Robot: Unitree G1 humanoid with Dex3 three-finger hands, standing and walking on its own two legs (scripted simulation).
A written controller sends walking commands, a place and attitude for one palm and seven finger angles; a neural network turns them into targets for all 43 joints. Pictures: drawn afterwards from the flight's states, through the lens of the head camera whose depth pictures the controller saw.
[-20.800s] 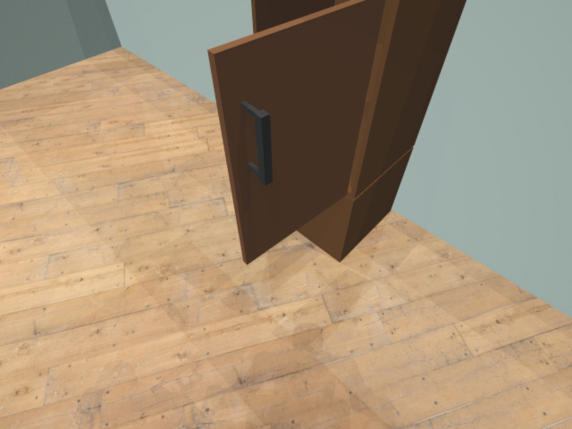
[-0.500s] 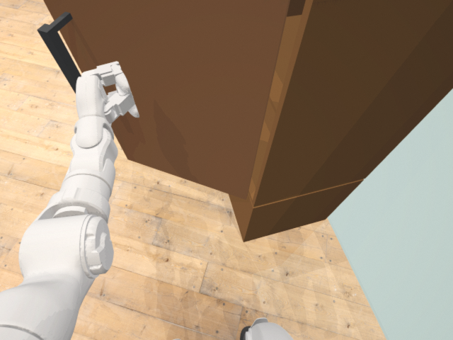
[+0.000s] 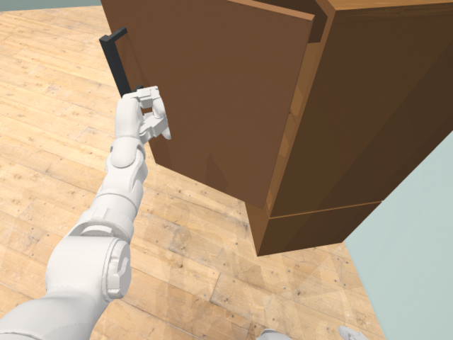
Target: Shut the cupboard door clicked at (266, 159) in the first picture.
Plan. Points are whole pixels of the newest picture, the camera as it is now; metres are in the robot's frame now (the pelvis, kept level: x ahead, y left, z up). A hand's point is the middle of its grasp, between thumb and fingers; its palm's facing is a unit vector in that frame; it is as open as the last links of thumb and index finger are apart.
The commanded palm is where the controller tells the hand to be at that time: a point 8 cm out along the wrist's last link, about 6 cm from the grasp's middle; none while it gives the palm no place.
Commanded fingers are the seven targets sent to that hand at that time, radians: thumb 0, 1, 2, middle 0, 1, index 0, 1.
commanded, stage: draw the hand back to the body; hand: left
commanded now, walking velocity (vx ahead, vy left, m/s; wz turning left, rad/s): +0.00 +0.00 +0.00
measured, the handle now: (124, 68) +0.66 +0.21 +0.10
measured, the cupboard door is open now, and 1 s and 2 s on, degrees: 54 54 54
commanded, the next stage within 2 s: step back with the hand held close in 1.52 s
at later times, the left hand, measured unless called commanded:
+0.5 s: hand (103, 164) +0.35 +0.17 +0.15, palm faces +0.07 -0.99 -0.08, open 3.1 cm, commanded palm +0.31 +0.22 +0.15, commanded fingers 0.00 0.90 0.90 -1.05 -1.23 -1.05 -1.23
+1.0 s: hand out of the picture +0.24 +0.26 +0.18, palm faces +0.40 -0.85 -0.34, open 5.0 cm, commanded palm +0.19 +0.30 +0.19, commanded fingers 0.00 0.90 0.90 -0.37 -0.48 -0.37 -0.48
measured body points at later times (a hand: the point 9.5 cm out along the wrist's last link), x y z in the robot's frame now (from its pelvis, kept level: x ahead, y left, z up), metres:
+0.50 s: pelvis +0.00 +0.00 +0.02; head +0.00 -0.02 +0.47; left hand +0.34 +0.22 +0.15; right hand +0.15 -0.25 -0.07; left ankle -0.02 +0.11 -0.71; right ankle +0.03 -0.11 -0.71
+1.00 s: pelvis +0.03 +0.01 +0.03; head +0.01 -0.02 +0.48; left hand +0.22 +0.30 +0.19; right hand +0.21 -0.19 -0.07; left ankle -0.01 +0.11 -0.71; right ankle +0.03 -0.11 -0.71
